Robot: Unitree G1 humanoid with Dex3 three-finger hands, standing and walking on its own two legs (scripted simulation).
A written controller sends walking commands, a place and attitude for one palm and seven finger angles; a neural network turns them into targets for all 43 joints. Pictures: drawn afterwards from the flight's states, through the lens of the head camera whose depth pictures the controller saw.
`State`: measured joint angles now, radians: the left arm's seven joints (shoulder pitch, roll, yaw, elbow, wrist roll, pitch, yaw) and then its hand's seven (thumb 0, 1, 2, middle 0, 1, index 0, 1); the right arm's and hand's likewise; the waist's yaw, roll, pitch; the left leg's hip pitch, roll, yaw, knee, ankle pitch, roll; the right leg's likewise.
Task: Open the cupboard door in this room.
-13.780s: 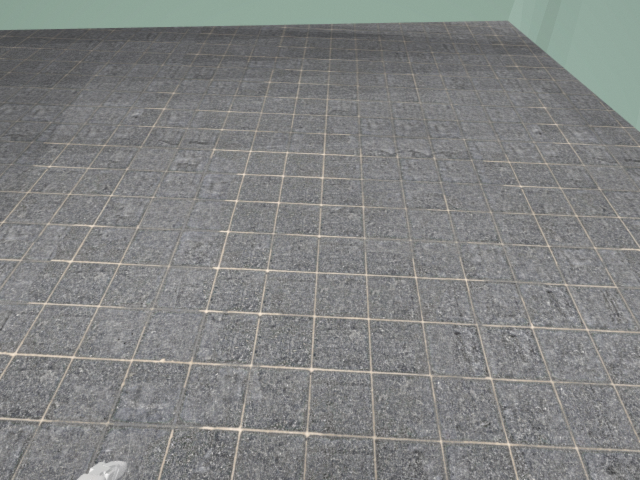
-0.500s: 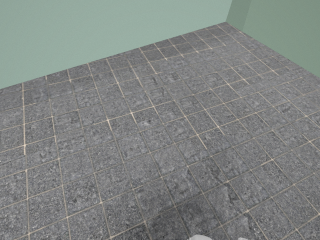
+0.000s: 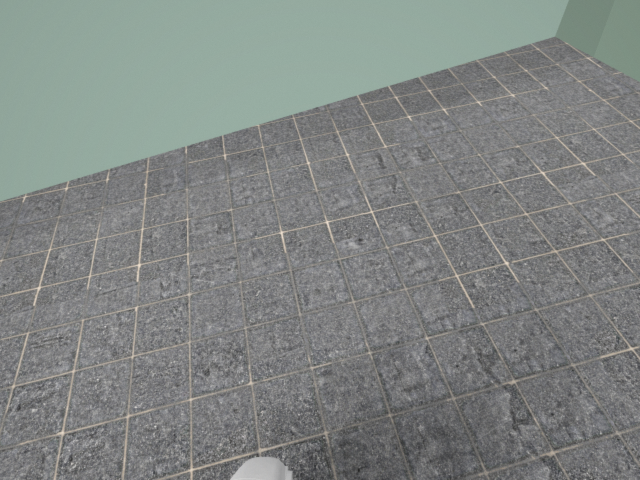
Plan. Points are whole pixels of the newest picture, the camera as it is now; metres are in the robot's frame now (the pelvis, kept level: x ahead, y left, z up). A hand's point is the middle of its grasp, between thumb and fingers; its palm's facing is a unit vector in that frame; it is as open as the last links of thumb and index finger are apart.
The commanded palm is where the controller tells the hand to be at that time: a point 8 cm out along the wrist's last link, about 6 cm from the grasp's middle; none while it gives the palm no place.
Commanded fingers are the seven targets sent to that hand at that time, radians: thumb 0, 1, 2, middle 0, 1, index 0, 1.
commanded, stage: turn or walk to find it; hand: left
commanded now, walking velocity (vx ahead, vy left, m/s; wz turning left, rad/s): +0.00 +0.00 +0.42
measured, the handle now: out of the picture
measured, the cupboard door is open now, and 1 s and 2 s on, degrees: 0 0 0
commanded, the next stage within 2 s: none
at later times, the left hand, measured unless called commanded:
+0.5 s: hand out of the picture -0.01 +0.26 -0.17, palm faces +0.26 -0.93 -0.25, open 7.4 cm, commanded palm none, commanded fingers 0.00 0.90 0.90 -0.20 -0.30 -0.20 -0.30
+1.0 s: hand out of the picture -0.06 +0.18 -0.15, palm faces +0.44 -0.86 -0.27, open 7.4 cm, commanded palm none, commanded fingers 0.00 0.90 0.90 -0.20 -0.30 -0.20 -0.30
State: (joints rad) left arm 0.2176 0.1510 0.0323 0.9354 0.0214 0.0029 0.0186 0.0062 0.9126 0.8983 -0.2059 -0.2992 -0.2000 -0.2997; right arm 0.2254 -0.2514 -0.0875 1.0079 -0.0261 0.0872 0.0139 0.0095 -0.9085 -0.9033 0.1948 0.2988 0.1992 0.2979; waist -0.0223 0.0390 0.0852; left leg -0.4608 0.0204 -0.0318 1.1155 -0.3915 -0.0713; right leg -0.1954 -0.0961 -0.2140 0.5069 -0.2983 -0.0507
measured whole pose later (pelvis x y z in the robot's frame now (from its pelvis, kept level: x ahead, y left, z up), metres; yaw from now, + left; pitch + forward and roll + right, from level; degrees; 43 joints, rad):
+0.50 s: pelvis -0.03 +0.04 +0.00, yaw +12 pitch -1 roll +0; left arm 0.20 0.25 0.06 0.97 0.02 0.06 0.00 0.01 0.91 0.90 -0.20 -0.30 -0.19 -0.30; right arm 0.14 -0.20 -0.04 0.94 -0.02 0.03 0.00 0.01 -0.90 -0.90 0.20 0.30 0.20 0.30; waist 0.02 -0.02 0.06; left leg -0.22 -0.02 0.00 0.45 -0.22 0.03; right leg -0.44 -0.10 -0.04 1.02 -0.42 0.08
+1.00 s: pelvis -0.03 -0.02 +0.00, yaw +26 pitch -1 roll +3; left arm 0.22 0.17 0.03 0.94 0.03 0.01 0.01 0.01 0.91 0.90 -0.21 -0.30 -0.20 -0.30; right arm 0.21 -0.25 -0.08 1.01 -0.02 0.09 0.02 0.01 -0.91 -0.90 0.19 0.30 0.20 0.30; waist -0.01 0.02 0.09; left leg -0.42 0.03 -0.01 1.00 -0.43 -0.07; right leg -0.20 -0.12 -0.22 0.52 -0.30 -0.03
